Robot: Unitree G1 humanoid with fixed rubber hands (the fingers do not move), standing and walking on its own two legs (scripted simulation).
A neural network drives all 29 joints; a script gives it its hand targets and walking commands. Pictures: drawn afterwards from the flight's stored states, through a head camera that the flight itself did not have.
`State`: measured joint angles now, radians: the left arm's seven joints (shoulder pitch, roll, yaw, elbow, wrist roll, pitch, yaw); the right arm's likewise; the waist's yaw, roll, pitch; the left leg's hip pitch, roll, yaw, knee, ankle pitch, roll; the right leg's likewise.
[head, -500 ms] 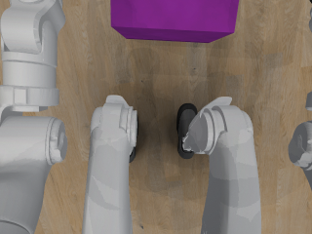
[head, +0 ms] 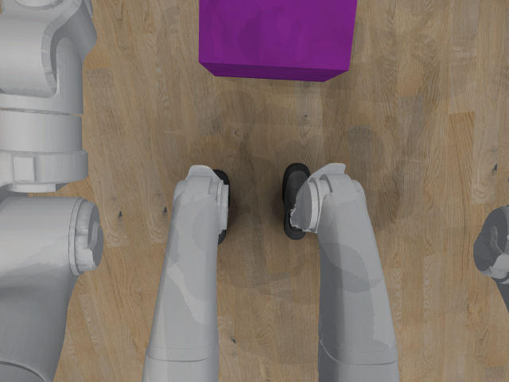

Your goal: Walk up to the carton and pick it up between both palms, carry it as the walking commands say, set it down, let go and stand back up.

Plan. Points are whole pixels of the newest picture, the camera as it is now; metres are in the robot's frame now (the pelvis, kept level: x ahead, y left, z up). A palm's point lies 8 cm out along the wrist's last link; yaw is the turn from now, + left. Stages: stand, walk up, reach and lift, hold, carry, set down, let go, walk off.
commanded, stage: set down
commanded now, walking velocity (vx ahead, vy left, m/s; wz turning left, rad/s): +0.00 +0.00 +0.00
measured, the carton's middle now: (273, 34) +0.56 -0.02 -0.45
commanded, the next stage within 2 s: let go in 0.26 s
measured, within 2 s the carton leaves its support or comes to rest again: neither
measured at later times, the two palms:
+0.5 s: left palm (38, 21) +0.48 +0.19 -0.04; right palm out of the picture +0.46 -0.28 -0.04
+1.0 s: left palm out of the picture +0.29 +0.22 +0.09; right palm out of the picture +0.28 -0.23 +0.10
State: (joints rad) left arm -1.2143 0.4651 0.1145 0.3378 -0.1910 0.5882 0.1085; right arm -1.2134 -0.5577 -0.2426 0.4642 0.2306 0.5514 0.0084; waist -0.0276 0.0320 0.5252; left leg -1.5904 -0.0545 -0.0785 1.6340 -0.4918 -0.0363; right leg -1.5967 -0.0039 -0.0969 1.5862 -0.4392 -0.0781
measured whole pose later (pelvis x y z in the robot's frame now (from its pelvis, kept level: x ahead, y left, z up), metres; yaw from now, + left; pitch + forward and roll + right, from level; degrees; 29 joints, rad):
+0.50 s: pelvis +0.01 +0.00 +0.06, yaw +1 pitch +22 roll -1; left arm -0.85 0.41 0.14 0.09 -0.19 0.60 0.08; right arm -0.83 -0.56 -0.24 0.22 0.23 0.55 0.06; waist -0.05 0.03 0.53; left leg -1.35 -0.05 -0.08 1.39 -0.43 -0.04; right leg -1.36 0.00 -0.09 1.36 -0.39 -0.07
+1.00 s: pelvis +0.05 -0.01 +0.15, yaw +2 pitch +4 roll +1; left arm -0.03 0.17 0.14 0.37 -0.03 0.26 -0.02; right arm 0.05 -0.23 -0.05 0.21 0.11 0.26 0.06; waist -0.05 0.01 0.15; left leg -0.70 -0.05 -0.08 1.03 -0.41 -0.04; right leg -0.72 0.00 -0.07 1.04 -0.40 -0.07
